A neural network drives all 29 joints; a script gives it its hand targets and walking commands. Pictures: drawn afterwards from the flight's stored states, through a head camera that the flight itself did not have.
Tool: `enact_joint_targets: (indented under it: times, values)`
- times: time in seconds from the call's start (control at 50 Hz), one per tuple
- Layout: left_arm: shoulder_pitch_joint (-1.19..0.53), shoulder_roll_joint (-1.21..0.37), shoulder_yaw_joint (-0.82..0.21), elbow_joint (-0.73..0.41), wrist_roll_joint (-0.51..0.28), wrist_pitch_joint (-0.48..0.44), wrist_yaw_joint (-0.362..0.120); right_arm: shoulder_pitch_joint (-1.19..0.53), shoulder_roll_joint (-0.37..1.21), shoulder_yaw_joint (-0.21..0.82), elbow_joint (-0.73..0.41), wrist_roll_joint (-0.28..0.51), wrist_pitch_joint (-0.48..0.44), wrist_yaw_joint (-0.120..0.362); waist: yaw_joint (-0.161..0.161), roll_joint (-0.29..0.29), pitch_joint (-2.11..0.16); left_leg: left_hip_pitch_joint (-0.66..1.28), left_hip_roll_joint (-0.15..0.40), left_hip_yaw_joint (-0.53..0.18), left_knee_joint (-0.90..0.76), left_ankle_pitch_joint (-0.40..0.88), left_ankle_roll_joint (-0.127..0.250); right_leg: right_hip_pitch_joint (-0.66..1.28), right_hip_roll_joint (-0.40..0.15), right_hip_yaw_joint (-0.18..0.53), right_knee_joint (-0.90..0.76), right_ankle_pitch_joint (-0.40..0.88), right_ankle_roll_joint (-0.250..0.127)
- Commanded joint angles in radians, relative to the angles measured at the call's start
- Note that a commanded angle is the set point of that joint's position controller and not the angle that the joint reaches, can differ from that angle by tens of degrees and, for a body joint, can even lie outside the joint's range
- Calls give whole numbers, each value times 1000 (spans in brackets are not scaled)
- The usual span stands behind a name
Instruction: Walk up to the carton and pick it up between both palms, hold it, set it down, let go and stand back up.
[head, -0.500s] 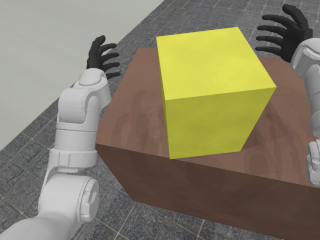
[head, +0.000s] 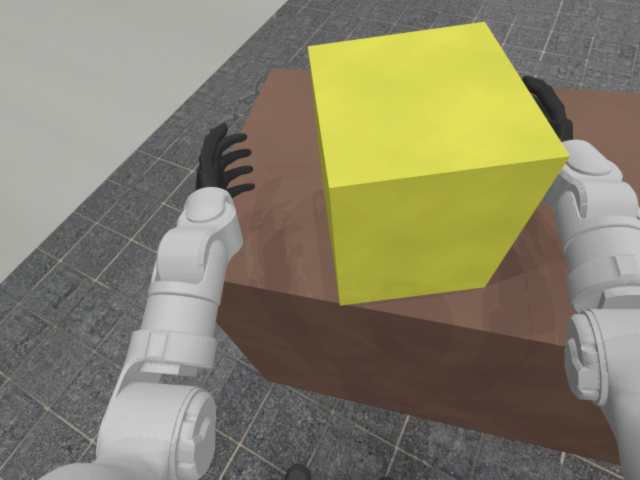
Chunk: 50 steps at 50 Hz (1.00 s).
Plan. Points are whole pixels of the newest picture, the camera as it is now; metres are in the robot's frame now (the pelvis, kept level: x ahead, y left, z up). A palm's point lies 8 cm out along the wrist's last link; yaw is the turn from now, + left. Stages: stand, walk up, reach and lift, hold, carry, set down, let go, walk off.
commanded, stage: reach and lift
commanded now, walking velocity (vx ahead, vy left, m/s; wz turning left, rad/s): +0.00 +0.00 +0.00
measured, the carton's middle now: (404, 178) +0.48 -0.02 +0.08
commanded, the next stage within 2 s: none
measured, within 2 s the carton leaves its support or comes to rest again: neither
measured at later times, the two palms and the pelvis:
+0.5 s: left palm (241, 191) +0.41 +0.17 +0.11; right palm (536, 150) +0.51 -0.16 +0.11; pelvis +0.01 -0.01 +0.00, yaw -1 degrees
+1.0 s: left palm (282, 195) +0.42 +0.12 +0.10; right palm (533, 156) +0.50 -0.16 +0.11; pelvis +0.01 -0.02 +0.01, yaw -4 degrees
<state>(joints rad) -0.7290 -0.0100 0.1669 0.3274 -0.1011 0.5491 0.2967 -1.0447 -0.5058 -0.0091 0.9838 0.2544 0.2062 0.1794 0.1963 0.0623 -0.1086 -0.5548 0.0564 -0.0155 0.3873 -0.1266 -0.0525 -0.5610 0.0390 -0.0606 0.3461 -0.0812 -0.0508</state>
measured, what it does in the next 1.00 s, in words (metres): stands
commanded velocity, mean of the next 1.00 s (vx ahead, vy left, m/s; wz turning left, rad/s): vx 0.00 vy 0.00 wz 0.00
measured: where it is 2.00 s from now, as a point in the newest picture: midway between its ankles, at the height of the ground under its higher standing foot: outside the picture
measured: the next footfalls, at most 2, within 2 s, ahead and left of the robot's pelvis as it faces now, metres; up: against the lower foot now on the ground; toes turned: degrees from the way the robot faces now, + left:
none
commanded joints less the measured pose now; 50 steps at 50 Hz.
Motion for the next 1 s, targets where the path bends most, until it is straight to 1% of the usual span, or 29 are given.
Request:
enact_joint_targets:
  times: [0.0, 0.04, 0.06, 0.12, 0.18, 0.26, 0.34, 0.48, 0.6, 0.68, 0.7, 0.72, 0.76, 0.84, 0.88, 0.92, 0.98]
  values:
    - [-482, 101, 6, -185, 24, -110, 2, -560, -187, -67, -209, -21, -94, -1, -7, -250, -889, 113, -62, 44, 6, 221, 7, 594, 12, 54, 95, 376, 69]
    - [-469, 89, 13, -137, 38, -144, -2, -546, -171, -71, -174, -39, -113, -1, -2, -262, -877, 99, -60, 49, 6, 209, 10, 583, 11, 54, 97, 364, 70]
    - [-469, 81, 13, -133, 44, -161, -3, -540, -167, -78, -163, -46, -124, -2, -3, -259, -884, 98, -60, 52, 6, 214, 7, 582, 12, 53, 100, 370, 70]
    - [-466, 72, 26, -113, 61, -205, -6, -549, -153, -78, -161, -60, -159, -11, 5, -274, -907, 93, -60, 60, 16, 244, 5, 600, 15, 52, 110, 418, 75]
    - [-465, 58, 24, -113, 70, -231, -6, -552, -140, -64, -146, -51, -178, -16, 5, -274, -909, 92, -58, 62, 17, 266, 3, 613, 19, 52, 113, 446, 76]
    - [-471, 44, 18, -115, 73, -244, -4, -550, -127, -45, -122, -33, -186, -19, 3, -262, -900, 109, -55, 61, 21, 272, 1, 593, 21, 53, 104, 433, 71]
    - [-474, 37, 26, -86, 81, -243, -5, -550, -108, -32, -93, -24, -182, -28, 2, -260, -849, 100, -55, 62, 11, 246, 6, 596, 17, 62, 93, 413, 72]
    - [-483, 13, 51, -47, 108, -258, -11, -556, -47, -27, -94, -34, -189, -58, 4, -259, -812, 92, -59, 68, -5, 240, 11, 631, 8, 71, 87, 442, 84]
    - [-509, -32, 74, -31, 143, -297, -20, -566, 39, -34, -114, -61, -202, -78, 11, -254, -822, 104, -59, 75, -20, 252, 17, 647, 2, 70, 81, 454, 91]
    - [-517, -76, 115, -21, 193, -331, -32, -559, 122, -50, -108, -103, -208, -87, 15, -263, -820, 112, -60, 83, -35, 264, 24, 672, -3, 68, 79, 481, 101]
    - [-521, -92, 126, -22, 208, -340, -39, -557, 149, -61, -111, -121, -211, -88, 13, -266, -824, 115, -61, 86, -40, 268, 26, 681, -6, 66, 79, 493, 104]
    - [-520, -110, 144, -16, 230, -349, -48, -551, 185, -68, -109, -140, -214, -86, 17, -269, -821, 117, -63, 90, -47, 273, 29, 695, -10, 65, 78, 506, 109]
    - [-526, -150, 176, -15, 278, -369, -69, -538, 249, -103, -104, -195, -225, -77, 15, -271, -821, 129, -65, 99, -66, 283, 31, 717, -13, 56, 78, 530, 117]
    - [-518, -198, 247, 19, 379, -413, -110, -497, 361, -163, -73, -315, -259, -60, 30, -279, -783, 119, -72, 129, -108, 279, 43, 794, -25, 47, 89, 604, 139]
    - [-512, -193, 274, 33, 412, -432, -114, -480, 374, -186, -55, -348, -275, -60, 40, -278, -755, 114, -73, 143, -124, 269, 50, 816, -26, 44, 92, 604, 145]
    - [-522, -212, 289, 60, 429, -445, -118, -489, 418, -183, -43, -361, -279, -60, 48, -279, -715, 102, -72, 151, -135, 250, 61, 832, -30, 48, 88, 589, 146]
    - [-531, -266, 271, 101, 434, -463, -133, -479, 479, -194, -3, -394, -292, -42, 44, -267, -699, 125, -65, 156, -133, 235, 61, 798, -31, 41, 74, 545, 132]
